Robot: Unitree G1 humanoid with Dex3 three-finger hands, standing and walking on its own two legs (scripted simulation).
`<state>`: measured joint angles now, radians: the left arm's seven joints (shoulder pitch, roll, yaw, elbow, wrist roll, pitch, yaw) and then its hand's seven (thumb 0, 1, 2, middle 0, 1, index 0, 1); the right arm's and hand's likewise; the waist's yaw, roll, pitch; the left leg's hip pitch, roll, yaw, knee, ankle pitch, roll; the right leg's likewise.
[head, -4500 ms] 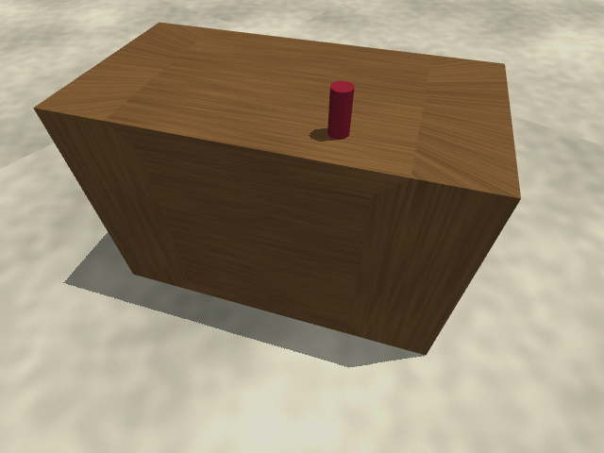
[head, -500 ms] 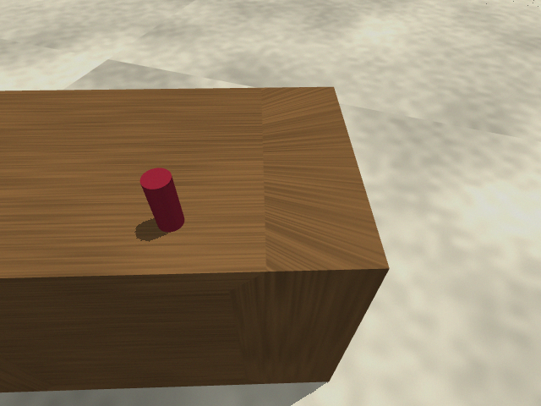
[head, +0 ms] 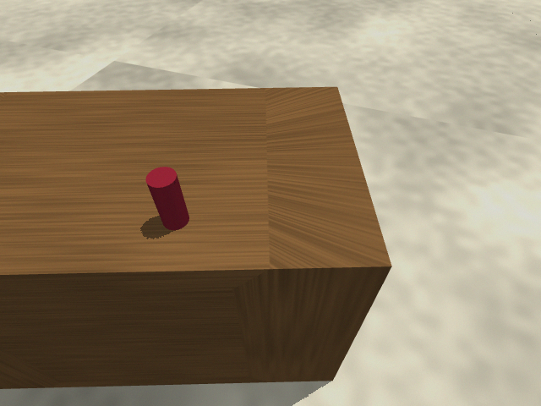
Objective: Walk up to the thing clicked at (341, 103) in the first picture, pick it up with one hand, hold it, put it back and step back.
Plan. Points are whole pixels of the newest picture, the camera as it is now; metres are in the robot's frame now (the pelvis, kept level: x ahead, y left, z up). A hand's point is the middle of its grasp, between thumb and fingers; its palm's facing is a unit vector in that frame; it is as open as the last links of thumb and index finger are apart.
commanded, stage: stand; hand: left
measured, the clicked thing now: (169, 200) +0.47 +0.20 +0.03
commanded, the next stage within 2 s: none
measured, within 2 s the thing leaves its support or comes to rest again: neither
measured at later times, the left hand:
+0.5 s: hand out of the picture +0.05 +0.26 -0.16, palm faces -0.02 -0.94 -0.33, open 7.4 cm
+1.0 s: hand out of the picture +0.06 +0.26 -0.16, palm faces -0.03 -0.94 -0.34, open 7.4 cm
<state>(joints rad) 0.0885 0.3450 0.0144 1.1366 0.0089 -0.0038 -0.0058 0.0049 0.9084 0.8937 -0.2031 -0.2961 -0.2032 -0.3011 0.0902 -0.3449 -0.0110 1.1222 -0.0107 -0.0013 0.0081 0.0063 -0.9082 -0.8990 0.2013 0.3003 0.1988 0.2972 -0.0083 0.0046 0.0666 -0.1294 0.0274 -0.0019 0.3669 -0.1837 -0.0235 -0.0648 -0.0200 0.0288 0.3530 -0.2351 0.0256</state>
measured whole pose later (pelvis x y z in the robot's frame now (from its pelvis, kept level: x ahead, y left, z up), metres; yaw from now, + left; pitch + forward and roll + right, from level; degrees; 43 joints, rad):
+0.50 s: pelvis -0.02 +0.00 +0.00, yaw +0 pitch -3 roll +0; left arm 0.11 0.35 0.01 1.13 0.01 -0.01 -0.01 0.00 0.91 0.89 -0.20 -0.30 -0.20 -0.30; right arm 0.10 -0.35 -0.01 1.13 -0.01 0.00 0.02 0.01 -0.91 -0.90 0.20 0.30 0.20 0.30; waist -0.01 0.00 0.06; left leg -0.14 0.03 -0.01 0.34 -0.14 -0.02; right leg -0.08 -0.02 0.03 0.32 -0.19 0.03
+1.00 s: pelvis -0.01 +0.01 +0.00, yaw +0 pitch -3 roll +0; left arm 0.12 0.35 0.00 1.12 0.01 -0.01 -0.01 0.00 0.91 0.89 -0.20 -0.30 -0.20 -0.30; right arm 0.10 -0.35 0.00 1.13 -0.01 0.00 0.01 0.01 -0.91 -0.90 0.20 0.30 0.20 0.30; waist -0.01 0.00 0.06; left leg -0.15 0.02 -0.01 0.35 -0.15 -0.01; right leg -0.08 -0.03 0.02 0.32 -0.20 0.04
